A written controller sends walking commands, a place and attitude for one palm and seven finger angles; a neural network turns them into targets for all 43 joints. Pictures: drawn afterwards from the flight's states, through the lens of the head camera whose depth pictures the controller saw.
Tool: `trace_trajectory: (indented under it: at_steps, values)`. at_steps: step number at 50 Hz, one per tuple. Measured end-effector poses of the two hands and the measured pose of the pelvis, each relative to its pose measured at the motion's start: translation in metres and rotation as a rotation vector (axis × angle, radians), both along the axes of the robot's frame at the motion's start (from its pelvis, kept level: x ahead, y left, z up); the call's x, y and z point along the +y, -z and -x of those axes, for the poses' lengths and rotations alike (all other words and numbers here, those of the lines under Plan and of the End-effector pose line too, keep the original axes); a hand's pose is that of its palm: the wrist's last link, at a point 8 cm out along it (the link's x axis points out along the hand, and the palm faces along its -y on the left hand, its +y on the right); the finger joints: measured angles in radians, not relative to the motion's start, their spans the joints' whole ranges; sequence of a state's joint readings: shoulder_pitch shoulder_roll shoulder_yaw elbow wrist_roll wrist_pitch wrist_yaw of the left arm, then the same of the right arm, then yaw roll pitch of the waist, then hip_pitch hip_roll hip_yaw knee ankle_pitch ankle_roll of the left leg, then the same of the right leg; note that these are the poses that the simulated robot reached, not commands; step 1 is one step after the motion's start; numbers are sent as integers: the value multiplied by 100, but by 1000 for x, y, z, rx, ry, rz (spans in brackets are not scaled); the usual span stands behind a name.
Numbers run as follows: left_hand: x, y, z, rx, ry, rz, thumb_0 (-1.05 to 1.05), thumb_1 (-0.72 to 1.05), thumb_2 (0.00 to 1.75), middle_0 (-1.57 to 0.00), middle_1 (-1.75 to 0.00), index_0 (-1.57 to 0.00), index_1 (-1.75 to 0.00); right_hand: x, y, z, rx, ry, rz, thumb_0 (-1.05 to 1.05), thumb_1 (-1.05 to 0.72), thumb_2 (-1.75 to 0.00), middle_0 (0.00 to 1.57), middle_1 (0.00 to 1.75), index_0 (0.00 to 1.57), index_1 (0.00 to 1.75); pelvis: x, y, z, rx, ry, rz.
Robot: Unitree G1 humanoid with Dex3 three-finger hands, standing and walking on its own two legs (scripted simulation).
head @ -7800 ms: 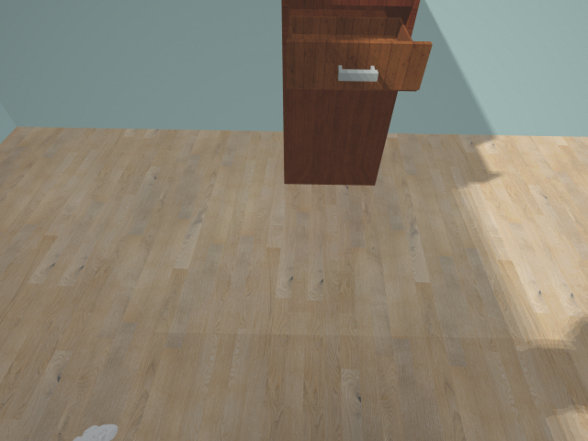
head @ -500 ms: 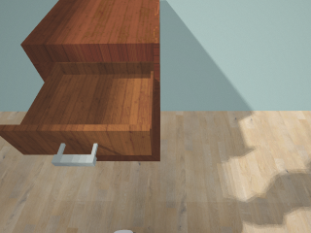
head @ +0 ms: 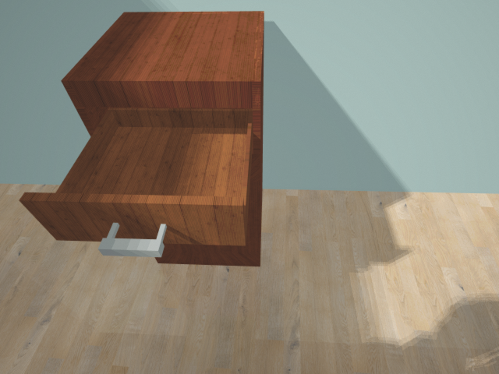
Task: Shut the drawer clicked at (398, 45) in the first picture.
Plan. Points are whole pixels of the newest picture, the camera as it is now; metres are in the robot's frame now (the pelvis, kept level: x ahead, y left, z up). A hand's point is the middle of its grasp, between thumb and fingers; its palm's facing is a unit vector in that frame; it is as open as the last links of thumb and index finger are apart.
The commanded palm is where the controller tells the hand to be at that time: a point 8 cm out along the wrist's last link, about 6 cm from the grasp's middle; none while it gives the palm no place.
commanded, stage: come to a stop and stand still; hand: left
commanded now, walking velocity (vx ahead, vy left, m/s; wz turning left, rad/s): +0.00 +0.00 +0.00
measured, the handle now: (135, 237) +0.35 +0.26 -0.02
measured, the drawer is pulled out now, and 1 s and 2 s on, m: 0.30 0.30 0.30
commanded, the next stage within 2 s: look again from close up in 0.46 s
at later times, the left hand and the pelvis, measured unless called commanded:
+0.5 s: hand out of the picture -0.03 +0.19 -0.18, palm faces +0.05 -0.99 -0.15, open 7.4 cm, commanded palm none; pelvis +0.00 +0.04 +0.00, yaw -1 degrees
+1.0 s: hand out of the picture +0.03 +0.22 -0.17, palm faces +0.01 -0.97 -0.23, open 7.3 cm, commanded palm none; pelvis +0.00 +0.04 +0.00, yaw -1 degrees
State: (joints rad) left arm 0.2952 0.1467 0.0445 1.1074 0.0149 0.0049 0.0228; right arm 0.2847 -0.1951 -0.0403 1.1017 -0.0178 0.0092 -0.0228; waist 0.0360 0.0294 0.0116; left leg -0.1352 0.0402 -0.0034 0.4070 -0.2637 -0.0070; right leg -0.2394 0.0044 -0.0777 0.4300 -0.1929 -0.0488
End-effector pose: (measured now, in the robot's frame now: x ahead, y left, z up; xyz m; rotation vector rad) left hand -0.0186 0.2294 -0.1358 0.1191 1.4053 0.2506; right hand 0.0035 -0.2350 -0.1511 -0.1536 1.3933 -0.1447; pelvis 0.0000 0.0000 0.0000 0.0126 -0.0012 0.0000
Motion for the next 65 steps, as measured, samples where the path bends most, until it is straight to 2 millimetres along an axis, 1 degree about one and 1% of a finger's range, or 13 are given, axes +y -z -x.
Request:
trace_trajectory:
  at_steps: [4,8,11,16,21,28,33,38,45,50,54,60,65]
  values:
    - [5,10,8,21,0,35,1,91,90,-20,-30,-20,-30,22,-3,9,7,1,-2,0,-91,-90,20,30,20,30,9,1,3,-9,2,10]
    - [6,14,8,16,8,67,1,91,90,-20,-30,-20,-30,43,-6,19,17,6,-19,0,-91,-90,20,30,20,30,18,-1,4,-17,3,11]
    - [6,15,7,11,15,82,1,91,90,-20,-30,-20,-30,56,-6,27,31,15,-30,0,-91,-90,20,30,20,30,24,-1,4,-20,4,10]
    - [7,15,7,21,30,90,1,91,90,-20,-30,-20,-30,71,-5,37,46,38,-48,0,-91,-90,20,30,20,30,31,-2,4,-20,7,8]
    - [10,14,10,39,36,87,1,91,90,-20,-30,-20,-30,78,-4,44,61,56,-57,0,-91,-90,20,30,20,30,35,-2,3,-16,11,7]
    - [11,12,12,59,41,81,1,91,90,-20,-30,-20,-30,76,-4,46,71,70,-51,0,-91,-90,20,30,20,30,35,-1,0,-15,17,8]
    - [16,14,9,42,79,58,1,91,90,-20,-30,-20,-30,70,4,34,20,48,-52,0,-91,-90,20,30,20,30,39,5,3,-9,19,14]
    - [27,11,-5,5,91,32,1,91,90,-20,-30,-20,-30,69,8,17,-44,26,-54,0,-91,-90,20,30,20,30,41,7,0,-19,15,9]
    - [34,5,-30,-63,104,2,1,91,90,-20,-30,-20,-30,62,8,7,-60,8,-51,1,-92,-90,20,30,20,30,39,6,-2,-31,16,2]
    - [34,2,-40,-81,114,-6,1,91,90,-20,-30,-20,-30,58,7,7,-52,6,-52,0,-92,-90,20,30,20,30,36,5,-2,-33,18,-1]
    - [31,2,-41,-78,117,-6,1,92,90,-20,-30,-20,-30,55,7,11,-34,7,-54,0,-91,-90,20,30,20,30,32,4,-2,-34,20,-3]
    - [24,2,-35,-54,114,-1,1,92,90,-20,-30,-20,-30,50,7,19,0,9,-57,0,-91,-90,20,30,20,30,27,3,-1,-33,19,-4]
    - [19,8,-27,-37,90,15,1,91,90,-20,-30,-20,-30,45,10,26,47,-3,-55,0,-91,-90,20,30,20,30,23,8,-5,-27,3,-1]
